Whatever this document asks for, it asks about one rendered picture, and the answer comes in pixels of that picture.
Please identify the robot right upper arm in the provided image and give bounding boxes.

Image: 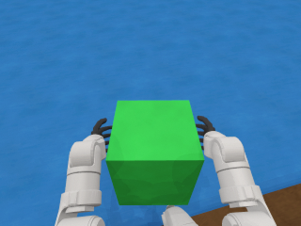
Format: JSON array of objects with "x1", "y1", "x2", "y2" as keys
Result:
[{"x1": 222, "y1": 211, "x2": 276, "y2": 226}]

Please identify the robot left upper arm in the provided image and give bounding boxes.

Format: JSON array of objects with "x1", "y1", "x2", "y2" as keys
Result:
[{"x1": 57, "y1": 215, "x2": 105, "y2": 226}]

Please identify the carton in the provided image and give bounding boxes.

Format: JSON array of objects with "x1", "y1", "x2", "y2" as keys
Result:
[{"x1": 105, "y1": 100, "x2": 205, "y2": 205}]

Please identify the right robot thigh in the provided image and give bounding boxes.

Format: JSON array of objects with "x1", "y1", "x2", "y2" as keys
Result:
[{"x1": 161, "y1": 206, "x2": 198, "y2": 226}]

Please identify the robot right forearm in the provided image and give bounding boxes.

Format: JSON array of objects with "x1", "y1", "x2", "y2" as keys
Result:
[{"x1": 203, "y1": 131, "x2": 277, "y2": 226}]

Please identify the right robot hand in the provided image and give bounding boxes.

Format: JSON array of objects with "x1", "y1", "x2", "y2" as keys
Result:
[{"x1": 196, "y1": 116, "x2": 215, "y2": 151}]

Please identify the left robot hand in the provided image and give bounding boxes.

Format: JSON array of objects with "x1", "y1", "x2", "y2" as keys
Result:
[{"x1": 91, "y1": 118, "x2": 113, "y2": 153}]

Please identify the robot left forearm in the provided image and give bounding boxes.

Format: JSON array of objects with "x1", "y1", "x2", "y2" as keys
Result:
[{"x1": 55, "y1": 134, "x2": 106, "y2": 226}]

